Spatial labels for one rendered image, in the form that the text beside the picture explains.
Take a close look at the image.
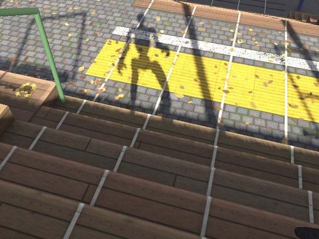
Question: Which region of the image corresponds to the robot right hand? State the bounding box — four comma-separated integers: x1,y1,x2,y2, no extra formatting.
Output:
294,227,319,239

